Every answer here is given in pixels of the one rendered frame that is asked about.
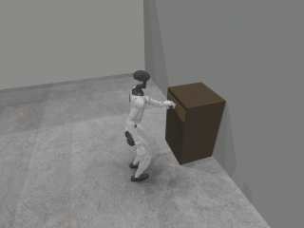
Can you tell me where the robot left hand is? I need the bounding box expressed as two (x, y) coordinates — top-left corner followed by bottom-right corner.
(164, 100), (176, 109)

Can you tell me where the robot right upper arm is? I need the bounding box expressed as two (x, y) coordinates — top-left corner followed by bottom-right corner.
(125, 97), (144, 126)

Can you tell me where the robot left forearm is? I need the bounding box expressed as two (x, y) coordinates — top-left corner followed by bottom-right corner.
(149, 97), (164, 108)

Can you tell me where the cabinet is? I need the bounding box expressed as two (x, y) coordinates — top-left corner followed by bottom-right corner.
(165, 82), (226, 165)

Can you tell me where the robot left thigh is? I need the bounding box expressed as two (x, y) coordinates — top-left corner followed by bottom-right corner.
(137, 124), (149, 144)

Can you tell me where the robot left upper arm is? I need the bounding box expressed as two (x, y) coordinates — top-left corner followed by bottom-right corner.
(133, 87), (150, 104)

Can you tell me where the robot head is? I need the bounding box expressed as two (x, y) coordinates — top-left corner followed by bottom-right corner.
(132, 70), (150, 97)

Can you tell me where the drawer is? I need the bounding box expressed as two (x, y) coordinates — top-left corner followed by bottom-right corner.
(168, 92), (186, 122)

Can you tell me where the robot right hand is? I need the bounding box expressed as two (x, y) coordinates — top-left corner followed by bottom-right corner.
(136, 146), (148, 162)

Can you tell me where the handle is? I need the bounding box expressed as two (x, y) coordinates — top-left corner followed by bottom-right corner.
(169, 105), (177, 111)

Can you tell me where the robot right forearm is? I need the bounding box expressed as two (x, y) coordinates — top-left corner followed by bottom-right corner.
(127, 122), (143, 148)

